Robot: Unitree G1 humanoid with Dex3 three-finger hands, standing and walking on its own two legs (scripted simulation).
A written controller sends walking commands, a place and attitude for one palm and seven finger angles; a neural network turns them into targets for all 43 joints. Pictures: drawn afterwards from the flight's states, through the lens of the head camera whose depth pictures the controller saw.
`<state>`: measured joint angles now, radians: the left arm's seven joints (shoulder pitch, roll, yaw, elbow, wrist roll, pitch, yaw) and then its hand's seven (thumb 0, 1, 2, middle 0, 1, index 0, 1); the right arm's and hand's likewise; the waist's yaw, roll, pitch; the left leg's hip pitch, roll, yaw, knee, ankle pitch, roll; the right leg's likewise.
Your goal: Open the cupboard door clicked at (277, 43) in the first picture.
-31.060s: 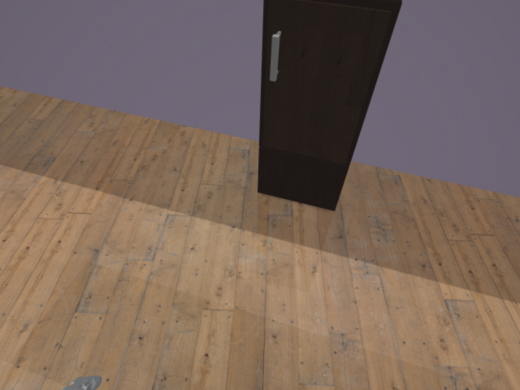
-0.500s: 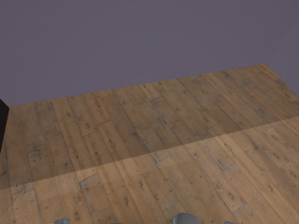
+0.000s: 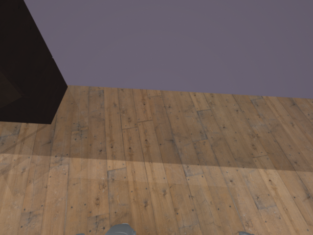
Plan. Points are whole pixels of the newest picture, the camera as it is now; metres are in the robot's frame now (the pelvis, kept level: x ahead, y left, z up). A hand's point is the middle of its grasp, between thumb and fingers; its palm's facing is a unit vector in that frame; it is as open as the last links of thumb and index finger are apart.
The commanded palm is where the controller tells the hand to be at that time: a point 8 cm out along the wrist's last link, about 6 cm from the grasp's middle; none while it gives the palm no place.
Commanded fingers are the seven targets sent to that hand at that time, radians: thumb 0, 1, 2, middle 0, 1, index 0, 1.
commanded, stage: turn to face it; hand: left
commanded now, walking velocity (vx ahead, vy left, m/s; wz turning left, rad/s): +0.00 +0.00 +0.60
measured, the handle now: out of the picture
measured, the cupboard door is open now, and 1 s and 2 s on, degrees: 49 49 49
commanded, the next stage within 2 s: take the last steps up to it in 1.30 s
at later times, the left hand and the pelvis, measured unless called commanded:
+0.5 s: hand out of the picture +0.06 +0.21 -0.15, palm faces +0.27 -0.92 -0.30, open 7.3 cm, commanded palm none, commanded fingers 0.00 0.90 0.90 -0.20 -0.30 -0.20 -0.30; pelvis +0.00 -0.02 -0.01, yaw +16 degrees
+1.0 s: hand out of the picture -0.08 +0.22 -0.18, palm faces +0.58 -0.77 -0.26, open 7.3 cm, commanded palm none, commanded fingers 0.00 0.90 0.90 -0.20 -0.30 -0.20 -0.30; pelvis +0.00 +0.00 +0.00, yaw +34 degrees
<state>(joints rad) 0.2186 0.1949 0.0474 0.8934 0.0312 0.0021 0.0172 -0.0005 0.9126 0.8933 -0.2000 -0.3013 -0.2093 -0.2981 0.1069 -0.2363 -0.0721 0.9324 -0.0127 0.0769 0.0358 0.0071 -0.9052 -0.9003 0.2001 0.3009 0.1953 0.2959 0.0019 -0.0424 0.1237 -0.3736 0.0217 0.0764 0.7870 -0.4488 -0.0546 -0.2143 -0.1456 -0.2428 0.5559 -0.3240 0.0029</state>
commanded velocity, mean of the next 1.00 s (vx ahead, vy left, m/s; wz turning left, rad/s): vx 0.00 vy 0.00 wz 0.55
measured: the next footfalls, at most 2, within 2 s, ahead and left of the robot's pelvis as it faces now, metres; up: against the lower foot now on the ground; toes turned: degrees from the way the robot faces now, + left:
left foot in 0.06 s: +0.05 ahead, +0.12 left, +0.00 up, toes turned +8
right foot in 0.46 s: +0.07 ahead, -0.13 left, +0.00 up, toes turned +13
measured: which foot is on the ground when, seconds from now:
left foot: up 0.00-0.04, down 0.06-0.46, up 0.48-0.80, down 0.82-1.00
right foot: down 0.00-0.06, up 0.08-0.44, down 0.46-0.82, up 0.84-1.00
